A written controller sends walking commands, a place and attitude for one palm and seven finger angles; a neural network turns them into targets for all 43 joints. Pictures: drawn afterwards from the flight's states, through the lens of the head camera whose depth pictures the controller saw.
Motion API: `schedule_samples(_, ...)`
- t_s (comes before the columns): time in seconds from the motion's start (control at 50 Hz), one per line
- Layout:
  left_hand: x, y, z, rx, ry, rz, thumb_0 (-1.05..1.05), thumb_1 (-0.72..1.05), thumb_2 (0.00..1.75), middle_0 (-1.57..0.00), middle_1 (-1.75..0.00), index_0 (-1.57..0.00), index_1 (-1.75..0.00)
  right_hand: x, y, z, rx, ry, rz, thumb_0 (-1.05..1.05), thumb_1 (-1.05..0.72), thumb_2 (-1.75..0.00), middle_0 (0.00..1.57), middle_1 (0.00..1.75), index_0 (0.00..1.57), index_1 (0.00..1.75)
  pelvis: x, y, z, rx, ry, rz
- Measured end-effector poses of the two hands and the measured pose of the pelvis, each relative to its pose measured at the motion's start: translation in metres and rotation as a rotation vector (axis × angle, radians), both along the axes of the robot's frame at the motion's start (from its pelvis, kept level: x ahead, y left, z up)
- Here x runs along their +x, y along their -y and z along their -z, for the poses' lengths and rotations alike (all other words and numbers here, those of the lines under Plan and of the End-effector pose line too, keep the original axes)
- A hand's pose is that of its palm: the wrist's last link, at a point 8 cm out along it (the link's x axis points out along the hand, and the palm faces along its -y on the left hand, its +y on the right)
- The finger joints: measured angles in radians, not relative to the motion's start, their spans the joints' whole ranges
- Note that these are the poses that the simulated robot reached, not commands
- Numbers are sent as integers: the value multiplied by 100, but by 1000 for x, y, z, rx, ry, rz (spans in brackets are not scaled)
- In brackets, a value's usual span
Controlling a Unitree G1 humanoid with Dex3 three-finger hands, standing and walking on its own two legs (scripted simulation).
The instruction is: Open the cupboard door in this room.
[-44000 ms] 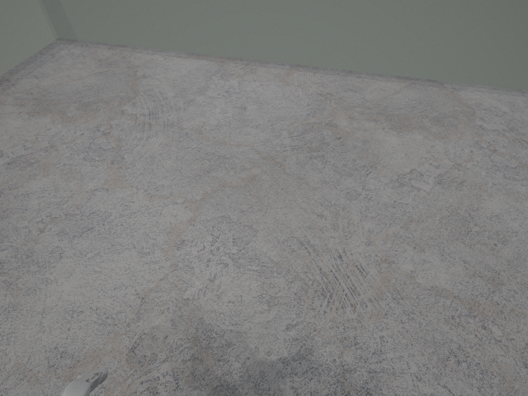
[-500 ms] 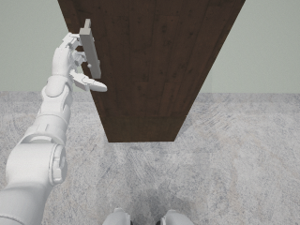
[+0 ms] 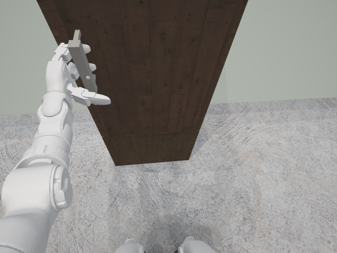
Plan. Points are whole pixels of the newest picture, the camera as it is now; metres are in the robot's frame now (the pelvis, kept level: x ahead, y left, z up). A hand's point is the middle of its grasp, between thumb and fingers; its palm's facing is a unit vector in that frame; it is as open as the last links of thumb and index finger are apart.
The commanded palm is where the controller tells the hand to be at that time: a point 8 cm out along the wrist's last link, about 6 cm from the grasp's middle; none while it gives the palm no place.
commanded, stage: close the thumb around the handle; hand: left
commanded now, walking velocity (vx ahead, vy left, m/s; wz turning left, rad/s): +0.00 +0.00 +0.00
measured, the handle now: (85, 64) +0.55 +0.16 +0.10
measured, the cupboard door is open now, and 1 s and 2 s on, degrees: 0 1 44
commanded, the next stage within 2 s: pull the door open along its arc in 0.78 s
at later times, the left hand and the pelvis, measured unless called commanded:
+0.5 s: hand (87, 78) +0.51 +0.16 +0.10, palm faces +0.04 -1.00 -0.01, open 9.2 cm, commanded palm +0.48 +0.20 +0.10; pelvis +0.00 +0.00 +0.00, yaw +0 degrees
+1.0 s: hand (95, 82) +0.50 +0.14 +0.09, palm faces +0.03 -1.00 +0.00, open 5.7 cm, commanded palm +0.46 +0.19 +0.10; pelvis +0.00 +0.00 +0.00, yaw -1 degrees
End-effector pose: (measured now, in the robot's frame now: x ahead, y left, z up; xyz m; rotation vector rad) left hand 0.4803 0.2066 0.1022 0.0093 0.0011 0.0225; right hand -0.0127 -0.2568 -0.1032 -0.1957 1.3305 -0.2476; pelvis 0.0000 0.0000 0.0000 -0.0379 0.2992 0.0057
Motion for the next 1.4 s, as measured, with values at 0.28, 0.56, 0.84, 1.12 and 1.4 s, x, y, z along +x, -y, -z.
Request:
schedule_samples(0.28, -1, 8, 2, 1, 2, -4, -2, -33, 37, -31, -122, -31, -122, 10, 9, -1, -12, 23, -3, 1, -91, -90, 21, 30, 20, 30, 2, 3, -1, 5, 0, 4)
schedule_samples(0.56, 3, -5, 4, -4, -10, -12, -1, 37, 67, -36, -129, -36, -129, 18, 4, -1, -2, 26, -8, 1, -91, -90, 21, 30, 20, 30, 5, 4, -1, 4, -5, 3)
schedule_samples(0.84, -1, 12, 7, -6, -17, 9, -2, 71, 84, -37, -135, -39, -134, 21, 1, -1, -7, 52, -7, 1, -91, -90, 21, 30, 20, 30, 4, -1, -1, 4, 3, 6)
schedule_samples(1.12, -22, 17, 8, -13, 2, -4, -1, 72, 79, -35, -135, -36, -135, 17, -4, 0, 31, 63, 14, 1, -91, -90, 21, 30, 20, 30, 6, 0, -5, 11, 26, 24)
schedule_samples(1.4, -118, 50, 11, -103, 30, -118, 1, 67, 72, -35, -135, -36, -135, 110, -8, -15, 79, 331, -101, 1, -91, -90, 20, 30, 20, 30, 12, 3, -15, 22, 116, 19)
